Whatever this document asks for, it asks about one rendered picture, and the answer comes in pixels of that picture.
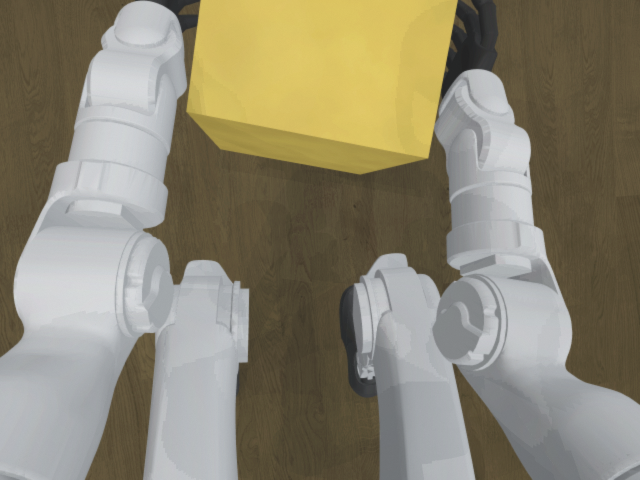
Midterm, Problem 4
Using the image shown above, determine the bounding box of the left robot thigh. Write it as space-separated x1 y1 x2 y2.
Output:
143 276 249 480

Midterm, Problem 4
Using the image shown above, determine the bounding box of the robot thigh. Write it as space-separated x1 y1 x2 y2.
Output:
143 276 249 480
353 267 475 480

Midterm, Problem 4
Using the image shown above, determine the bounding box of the carton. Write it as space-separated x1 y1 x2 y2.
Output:
186 0 458 175

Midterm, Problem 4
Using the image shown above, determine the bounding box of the right robot thigh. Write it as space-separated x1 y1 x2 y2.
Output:
353 267 475 480

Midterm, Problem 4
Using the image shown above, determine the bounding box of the robot right upper arm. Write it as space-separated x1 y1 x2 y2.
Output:
432 274 640 480

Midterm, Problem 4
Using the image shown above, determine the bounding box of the robot right forearm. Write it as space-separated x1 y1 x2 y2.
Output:
434 69 565 303

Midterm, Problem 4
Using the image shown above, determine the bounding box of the robot left forearm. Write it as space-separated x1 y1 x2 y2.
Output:
13 1 187 321

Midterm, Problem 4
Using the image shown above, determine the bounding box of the right robot hand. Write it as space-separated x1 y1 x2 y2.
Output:
441 0 498 100

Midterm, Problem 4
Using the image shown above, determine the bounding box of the left robot hand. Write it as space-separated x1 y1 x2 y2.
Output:
135 0 201 33

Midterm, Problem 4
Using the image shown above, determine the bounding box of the robot left upper arm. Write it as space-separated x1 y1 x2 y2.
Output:
0 226 174 480

